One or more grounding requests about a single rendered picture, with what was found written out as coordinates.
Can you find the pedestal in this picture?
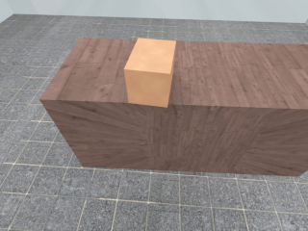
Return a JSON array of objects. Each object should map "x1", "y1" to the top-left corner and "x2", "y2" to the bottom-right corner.
[{"x1": 39, "y1": 38, "x2": 308, "y2": 177}]

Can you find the carton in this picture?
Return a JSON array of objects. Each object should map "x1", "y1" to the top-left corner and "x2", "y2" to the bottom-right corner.
[{"x1": 124, "y1": 38, "x2": 176, "y2": 108}]

